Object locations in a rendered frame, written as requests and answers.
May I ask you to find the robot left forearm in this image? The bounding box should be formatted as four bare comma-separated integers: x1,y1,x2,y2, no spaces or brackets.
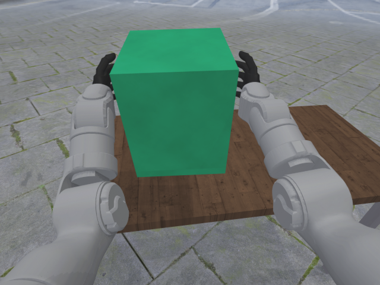
52,84,118,229

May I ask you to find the left robot hand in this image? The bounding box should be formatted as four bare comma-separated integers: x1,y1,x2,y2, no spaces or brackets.
92,53,116,100

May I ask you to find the robot right forearm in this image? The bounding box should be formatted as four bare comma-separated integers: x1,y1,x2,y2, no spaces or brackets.
238,82,353,207

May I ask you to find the right robot upper arm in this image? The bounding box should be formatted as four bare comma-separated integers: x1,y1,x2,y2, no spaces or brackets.
272,168,380,285

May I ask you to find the left robot upper arm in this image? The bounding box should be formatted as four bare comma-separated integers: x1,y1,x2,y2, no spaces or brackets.
0,181,129,285

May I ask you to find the carton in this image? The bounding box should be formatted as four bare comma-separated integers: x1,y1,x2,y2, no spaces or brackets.
109,28,239,177

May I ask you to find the table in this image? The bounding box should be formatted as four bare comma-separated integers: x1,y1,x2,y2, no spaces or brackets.
110,105,380,274

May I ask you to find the right robot hand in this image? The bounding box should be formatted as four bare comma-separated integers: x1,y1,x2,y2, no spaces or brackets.
236,51,260,98

